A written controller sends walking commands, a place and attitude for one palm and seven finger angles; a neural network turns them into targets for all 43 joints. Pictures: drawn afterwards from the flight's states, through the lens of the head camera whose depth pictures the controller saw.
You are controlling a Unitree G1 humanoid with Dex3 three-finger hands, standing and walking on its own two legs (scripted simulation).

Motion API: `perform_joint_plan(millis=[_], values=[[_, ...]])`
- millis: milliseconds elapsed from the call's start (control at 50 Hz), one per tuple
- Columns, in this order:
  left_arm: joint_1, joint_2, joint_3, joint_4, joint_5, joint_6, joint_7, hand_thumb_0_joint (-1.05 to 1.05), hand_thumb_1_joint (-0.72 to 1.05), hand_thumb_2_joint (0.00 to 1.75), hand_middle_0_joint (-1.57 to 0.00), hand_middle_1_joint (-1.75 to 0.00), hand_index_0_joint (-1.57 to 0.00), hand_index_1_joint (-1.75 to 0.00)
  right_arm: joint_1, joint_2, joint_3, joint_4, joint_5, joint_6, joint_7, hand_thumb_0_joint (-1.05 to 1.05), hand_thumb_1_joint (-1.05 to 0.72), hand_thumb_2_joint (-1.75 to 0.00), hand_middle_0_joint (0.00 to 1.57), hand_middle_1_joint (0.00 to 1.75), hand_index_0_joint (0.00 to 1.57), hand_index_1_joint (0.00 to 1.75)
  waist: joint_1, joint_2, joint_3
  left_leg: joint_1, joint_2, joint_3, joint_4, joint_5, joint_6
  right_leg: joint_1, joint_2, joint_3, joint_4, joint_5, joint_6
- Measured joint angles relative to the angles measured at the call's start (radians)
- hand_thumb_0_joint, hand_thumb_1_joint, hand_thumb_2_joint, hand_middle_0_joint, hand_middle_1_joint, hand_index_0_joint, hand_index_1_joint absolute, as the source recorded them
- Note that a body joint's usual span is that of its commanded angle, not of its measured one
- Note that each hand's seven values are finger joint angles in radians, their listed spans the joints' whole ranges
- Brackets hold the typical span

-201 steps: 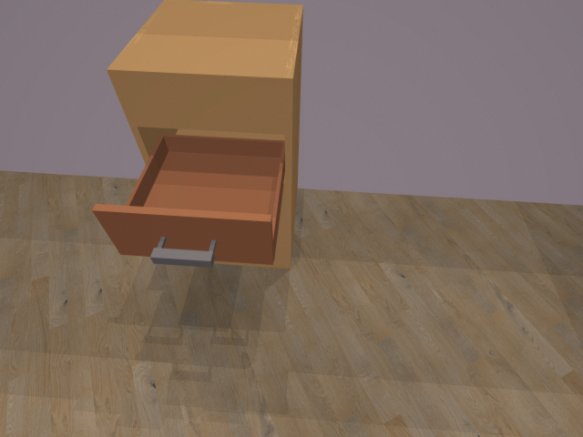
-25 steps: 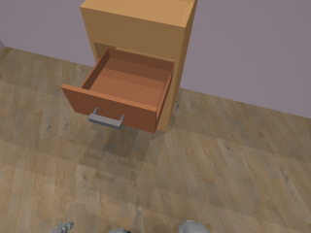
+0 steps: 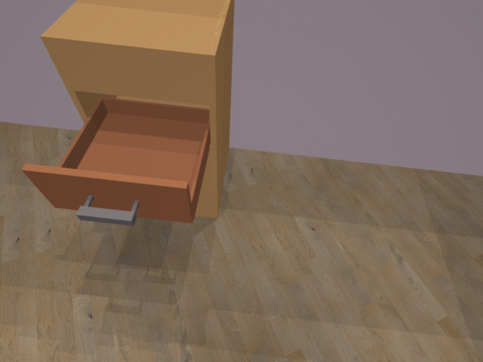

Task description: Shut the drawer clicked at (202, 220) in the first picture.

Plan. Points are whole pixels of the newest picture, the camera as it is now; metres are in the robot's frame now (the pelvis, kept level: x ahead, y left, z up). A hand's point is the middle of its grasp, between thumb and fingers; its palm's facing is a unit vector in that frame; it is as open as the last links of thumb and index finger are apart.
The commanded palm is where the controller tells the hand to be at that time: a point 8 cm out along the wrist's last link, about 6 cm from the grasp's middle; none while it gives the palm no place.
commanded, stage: take the last steps up to it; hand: left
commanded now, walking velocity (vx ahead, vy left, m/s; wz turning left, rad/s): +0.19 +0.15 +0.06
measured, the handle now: (110, 208) +0.46 +0.35 -0.18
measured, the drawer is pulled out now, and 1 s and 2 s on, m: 0.30 0.30 0.30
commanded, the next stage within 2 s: come to a stop and stand still in 0.36 s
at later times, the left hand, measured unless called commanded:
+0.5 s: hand out of the picture +0.02 +0.19 -0.17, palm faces +0.16 -0.96 -0.22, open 7.4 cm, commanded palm none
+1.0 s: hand (133, 328) +0.19 +0.21 -0.16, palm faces +0.06 -0.96 -0.26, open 7.4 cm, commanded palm none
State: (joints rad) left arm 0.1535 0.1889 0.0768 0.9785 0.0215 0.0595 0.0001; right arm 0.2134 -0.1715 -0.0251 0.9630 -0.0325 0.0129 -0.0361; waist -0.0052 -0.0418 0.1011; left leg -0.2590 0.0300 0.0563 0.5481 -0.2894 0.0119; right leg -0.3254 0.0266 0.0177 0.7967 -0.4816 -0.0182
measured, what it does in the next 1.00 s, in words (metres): walks ahead: left foot, then right foot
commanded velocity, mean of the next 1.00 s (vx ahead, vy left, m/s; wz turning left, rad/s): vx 0.01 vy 0.02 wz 0.02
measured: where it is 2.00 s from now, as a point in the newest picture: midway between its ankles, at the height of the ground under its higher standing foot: outside the picture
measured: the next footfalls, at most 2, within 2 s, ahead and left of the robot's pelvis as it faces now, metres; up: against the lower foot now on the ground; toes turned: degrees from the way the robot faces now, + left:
left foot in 0.52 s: +0.20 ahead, +0.16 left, +0.00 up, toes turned +8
right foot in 0.82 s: +0.17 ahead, -0.07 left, +0.00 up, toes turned +0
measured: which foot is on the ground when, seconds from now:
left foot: down 0.00-0.14, up 0.16-0.50, down 0.52-0.84, up 0.86-1.00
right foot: down 0.00-0.52, up 0.54-0.80, down 0.82-1.00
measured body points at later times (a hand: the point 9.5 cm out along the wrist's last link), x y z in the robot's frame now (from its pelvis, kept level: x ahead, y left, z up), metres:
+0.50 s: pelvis +0.10 +0.02 +0.00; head +0.15 +0.03 +0.44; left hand +0.02 +0.24 -0.16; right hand +0.18 -0.22 -0.15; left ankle +0.16 +0.15 -0.73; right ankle -0.01 -0.12 -0.73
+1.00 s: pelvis +0.13 +0.01 +0.00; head +0.19 +0.01 +0.45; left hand +0.19 +0.26 -0.14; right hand +0.19 -0.22 -0.16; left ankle +0.09 +0.14 -0.70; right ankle +0.13 -0.06 -0.73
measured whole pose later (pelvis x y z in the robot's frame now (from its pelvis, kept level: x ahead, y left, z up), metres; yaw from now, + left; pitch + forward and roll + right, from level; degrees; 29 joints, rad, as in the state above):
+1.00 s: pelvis +0.13 +0.01 +0.00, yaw +3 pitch +1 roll +1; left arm 0.17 0.18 0.05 0.98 0.03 0.02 0.03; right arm 0.17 -0.19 -0.06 1.02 -0.01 0.06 -0.03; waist -0.01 0.01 0.10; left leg -0.33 0.01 0.01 0.82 -0.47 0.00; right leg -0.24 0.02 -0.07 0.51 -0.29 -0.07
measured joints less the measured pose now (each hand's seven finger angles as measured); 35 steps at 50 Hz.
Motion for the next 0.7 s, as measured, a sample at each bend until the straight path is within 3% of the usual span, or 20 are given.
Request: perform_joint_plan(millis=[60,120,140,200,240,300,400,500,520,560,600,700], values=[[-0.005,-0.013,-0.011,0.010,0.004,-0.012,-0.008,0.01,0.91,0.90,-0.20,-0.30,-0.20,-0.30,0.038,0.009,0.009,0.017,-0.005,-0.003,0.002,0.00,-0.90,-0.90,0.20,0.30,0.20,0.30,-0.003,0.027,-0.008,0.031,0.001,-0.012,-0.071,0.030,-0.006,0.004,-0.017,-0.030,0.017,-0.004,-0.005],[0.004,-0.023,-0.022,0.011,0.002,-0.041,-0.012,0.01,0.91,0.90,-0.20,-0.30,-0.20,-0.30,0.070,0.015,0.013,0.043,0.002,-0.006,0.007,0.00,-0.90,-0.90,0.20,0.30,0.20,0.30,0.001,0.051,-0.014,0.044,0.000,-0.017,-0.088,0.032,-0.016,0.079,-0.031,-0.059,-0.178,0.079,-0.003],[0.016,-0.018,-0.024,0.007,0.002,-0.055,-0.011,0.01,0.91,0.90,-0.20,-0.30,-0.20,-0.30,0.084,0.021,0.014,0.050,0.007,-0.006,0.010,0.00,-0.90,-0.90,0.20,0.30,0.20,0.30,0.005,0.039,-0.022,0.035,-0.012,-0.010,-0.064,0.016,-0.021,0.114,-0.044,-0.048,-0.271,0.126,-0.008],[0.038,-0.036,-0.027,0.031,0.005,-0.077,0.000,0.00,0.91,0.90,-0.20,-0.30,-0.20,-0.30,0.090,0.010,0.002,0.078,0.010,0.010,0.021,0.00,-0.90,-0.90,0.20,0.30,0.20,0.30,0.002,0.075,-0.014,-0.017,-0.008,-0.027,0.112,-0.145,-0.024,0.146,-0.034,-0.059,-0.286,0.147,-0.007],[0.066,-0.045,-0.027,0.042,0.007,-0.085,0.006,0.00,0.91,0.90,-0.20,-0.30,-0.20,-0.30,0.090,0.001,-0.008,0.090,0.009,0.015,0.024,0.00,-0.90,-0.90,0.20,0.30,0.20,0.30,0.002,0.082,-0.013,-0.067,-0.016,-0.026,0.233,-0.174,-0.028,0.180,-0.043,-0.065,-0.317,0.144,-0.007],[0.112,-0.047,-0.025,0.059,0.005,-0.092,0.016,0.00,0.91,0.90,-0.20,-0.30,-0.20,-0.30,0.072,-0.008,-0.018,0.093,0.014,0.019,0.030,0.00,-0.90,-0.90,0.20,0.30,0.20,0.30,0.009,0.071,-0.006,-0.128,-0.011,-0.017,0.311,-0.136,-0.036,0.234,-0.060,-0.068,-0.377,0.156,-0.001],[0.172,-0.042,-0.020,0.094,0.007,-0.092,0.020,0.00,0.91,0.90,-0.20,-0.30,-0.20,-0.30,0.015,-0.023,-0.027,0.074,0.020,0.020,0.044,0.00,-0.91,-0.90,0.20,0.30,0.20,0.30,0.025,0.048,0.010,-0.176,0.009,-0.009,0.226,-0.036,-0.039,0.294,-0.081,-0.082,-0.424,0.147,0.021],[0.213,-0.029,-0.012,0.125,0.009,-0.079,0.021,0.00,0.91,0.90,-0.20,-0.30,-0.20,-0.30,-0.034,-0.034,-0.023,0.043,0.017,-0.006,0.047,0.00,-0.91,-0.90,0.20,0.30,0.20,0.30,0.038,0.023,0.015,-0.112,-0.002,0.003,0.015,0.075,-0.016,0.310,-0.109,-0.097,-0.345,0.061,0.057],[0.220,-0.029,-0.014,0.128,0.005,-0.073,0.023,0.00,0.91,0.90,-0.20,-0.30,-0.20,-0.30,-0.039,-0.040,-0.022,0.034,0.013,-0.019,0.043,0.00,-0.91,-0.90,0.20,0.30,0.20,0.30,0.038,0.029,0.010,-0.099,0.003,-0.003,-0.007,0.150,0.000,0.284,-0.108,-0.100,-0.274,0.029,0.057],[0.196,-0.013,-0.018,0.136,-0.005,-0.053,0.030,0.01,0.91,0.90,-0.20,-0.30,-0.20,-0.30,-0.064,-0.024,-0.017,0.029,0.010,-0.029,0.025,0.00,-0.91,-0.90,0.20,0.30,0.20,0.30,0.041,-0.003,0.024,-0.107,-0.015,0.011,0.048,0.107,0.009,0.203,-0.113,-0.058,-0.072,-0.057,0.040],[0.169,-0.003,-0.022,0.132,-0.008,-0.042,0.039,0.01,0.91,0.90,-0.20,-0.30,-0.20,-0.30,-0.082,-0.007,-0.002,0.028,0.010,-0.025,0.013,0.00,-0.91,-0.90,0.20,0.30,0.20,0.30,0.047,-0.020,0.028,-0.083,-0.022,0.024,0.036,0.064,0.008,0.135,-0.099,-0.040,0.040,-0.101,0.028],[0.083,-0.008,-0.033,0.088,-0.008,-0.028,0.030,0.01,0.91,0.90,-0.19,-0.30,-0.19,-0.30,-0.126,0.016,0.017,0.028,0.013,-0.004,-0.001,0.00,-0.90,-0.90,0.20,0.30,0.20,0.30,0.043,0.008,0.038,-0.041,-0.015,0.030,-0.042,0.092,0.005,0.049,-0.065,-0.064,-0.030,-0.034,0.025]])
